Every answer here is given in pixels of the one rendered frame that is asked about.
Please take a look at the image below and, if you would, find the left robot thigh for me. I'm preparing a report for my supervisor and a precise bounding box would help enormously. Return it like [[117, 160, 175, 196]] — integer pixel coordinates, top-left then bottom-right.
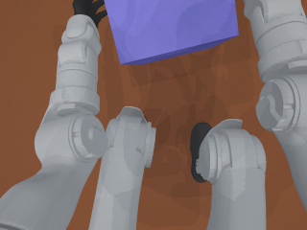
[[88, 115, 156, 230]]

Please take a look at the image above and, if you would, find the left robot upper arm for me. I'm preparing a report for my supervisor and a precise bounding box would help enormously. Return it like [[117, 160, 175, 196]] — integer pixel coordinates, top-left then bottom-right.
[[0, 112, 108, 230]]

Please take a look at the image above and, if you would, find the right robot upper arm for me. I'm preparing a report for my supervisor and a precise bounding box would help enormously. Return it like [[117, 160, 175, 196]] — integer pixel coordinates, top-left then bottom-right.
[[255, 74, 307, 213]]

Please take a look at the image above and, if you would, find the robot left hand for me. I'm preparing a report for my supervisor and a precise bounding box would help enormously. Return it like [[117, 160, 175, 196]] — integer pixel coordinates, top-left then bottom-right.
[[72, 0, 107, 29]]

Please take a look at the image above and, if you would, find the carton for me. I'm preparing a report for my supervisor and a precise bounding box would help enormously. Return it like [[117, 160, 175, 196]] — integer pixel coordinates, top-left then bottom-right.
[[104, 0, 239, 64]]

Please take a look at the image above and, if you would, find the robot left forearm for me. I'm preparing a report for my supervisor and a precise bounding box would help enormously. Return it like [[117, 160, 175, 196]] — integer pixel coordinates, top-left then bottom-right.
[[40, 14, 102, 126]]

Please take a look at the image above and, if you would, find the right robot shin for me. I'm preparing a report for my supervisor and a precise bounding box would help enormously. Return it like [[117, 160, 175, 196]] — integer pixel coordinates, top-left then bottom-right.
[[196, 119, 267, 181]]

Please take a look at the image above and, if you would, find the robot right forearm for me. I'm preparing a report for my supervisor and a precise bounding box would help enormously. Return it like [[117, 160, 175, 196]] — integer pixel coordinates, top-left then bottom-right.
[[243, 0, 307, 83]]

